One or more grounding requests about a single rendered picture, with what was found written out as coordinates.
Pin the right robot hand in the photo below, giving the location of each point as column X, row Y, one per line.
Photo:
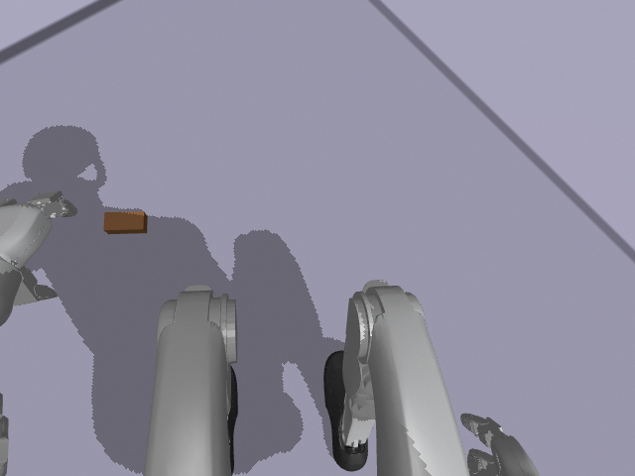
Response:
column 509, row 457

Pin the right robot foot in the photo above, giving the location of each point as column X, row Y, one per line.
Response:
column 346, row 457

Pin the small box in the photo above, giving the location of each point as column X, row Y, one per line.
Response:
column 125, row 222

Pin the left robot hand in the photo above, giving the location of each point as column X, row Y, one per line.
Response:
column 23, row 229

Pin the left robot arm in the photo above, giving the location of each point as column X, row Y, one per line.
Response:
column 10, row 280

